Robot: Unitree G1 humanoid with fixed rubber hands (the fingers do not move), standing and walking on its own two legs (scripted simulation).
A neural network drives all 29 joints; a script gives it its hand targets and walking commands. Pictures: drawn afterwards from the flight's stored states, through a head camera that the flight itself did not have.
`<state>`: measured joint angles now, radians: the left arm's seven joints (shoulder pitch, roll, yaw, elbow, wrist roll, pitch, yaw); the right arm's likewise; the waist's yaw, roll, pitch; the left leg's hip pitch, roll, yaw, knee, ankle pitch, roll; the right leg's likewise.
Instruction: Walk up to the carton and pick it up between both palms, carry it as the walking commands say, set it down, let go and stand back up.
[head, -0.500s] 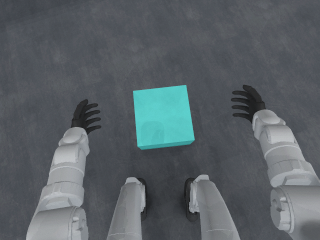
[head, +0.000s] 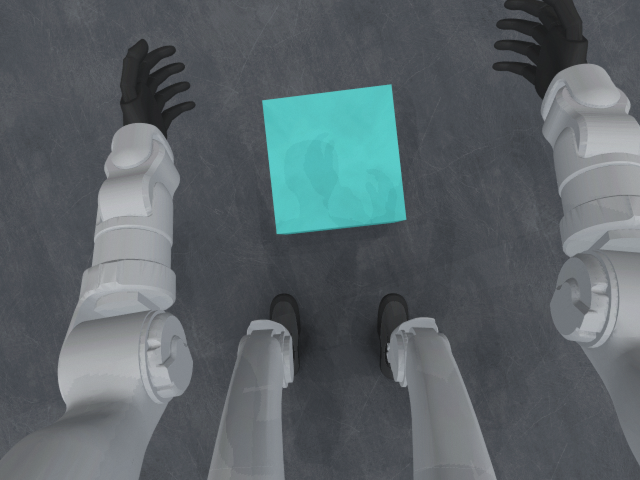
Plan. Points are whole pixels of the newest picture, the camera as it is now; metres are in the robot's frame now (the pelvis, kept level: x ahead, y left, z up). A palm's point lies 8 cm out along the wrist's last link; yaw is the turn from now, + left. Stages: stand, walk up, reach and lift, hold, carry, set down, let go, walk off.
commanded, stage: reach and lift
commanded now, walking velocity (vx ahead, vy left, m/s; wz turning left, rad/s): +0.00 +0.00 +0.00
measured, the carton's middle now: (333, 167) +0.52 +0.01 -0.57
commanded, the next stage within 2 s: none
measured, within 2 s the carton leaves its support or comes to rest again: neither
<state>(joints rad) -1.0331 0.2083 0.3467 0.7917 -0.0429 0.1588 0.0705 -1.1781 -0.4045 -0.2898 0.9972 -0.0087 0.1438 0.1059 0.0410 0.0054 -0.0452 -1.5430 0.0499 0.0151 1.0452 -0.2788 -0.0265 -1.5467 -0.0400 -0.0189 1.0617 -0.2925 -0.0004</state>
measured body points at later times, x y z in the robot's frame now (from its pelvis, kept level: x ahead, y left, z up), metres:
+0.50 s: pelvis -0.01 +0.00 -0.11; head +0.32 -0.01 +0.19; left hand +0.50 +0.22 -0.24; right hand +0.54 -0.22 -0.24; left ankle +0.08 +0.14 -0.62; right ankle +0.07 -0.12 -0.62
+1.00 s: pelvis -0.04 +0.00 -0.24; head +0.32 -0.01 +0.03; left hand +0.50 +0.21 -0.39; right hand +0.54 -0.21 -0.39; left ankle +0.08 +0.14 -0.62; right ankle +0.07 -0.12 -0.62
